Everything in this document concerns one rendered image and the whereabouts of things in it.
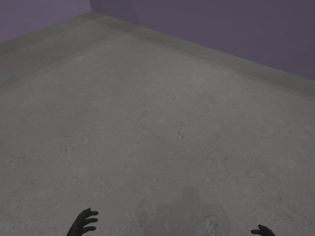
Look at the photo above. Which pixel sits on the robot right hand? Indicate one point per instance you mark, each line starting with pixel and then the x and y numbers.
pixel 264 231

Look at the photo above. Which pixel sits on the robot left hand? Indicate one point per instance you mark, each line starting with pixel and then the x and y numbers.
pixel 77 228

